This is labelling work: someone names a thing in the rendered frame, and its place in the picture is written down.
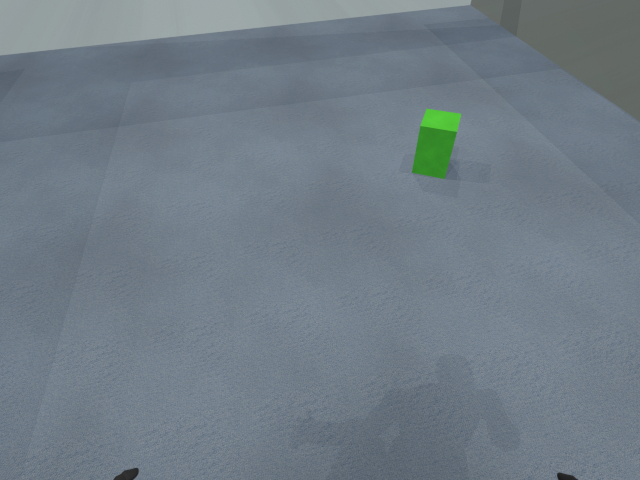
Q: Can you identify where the carton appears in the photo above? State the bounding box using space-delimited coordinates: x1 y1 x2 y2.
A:
412 109 461 179

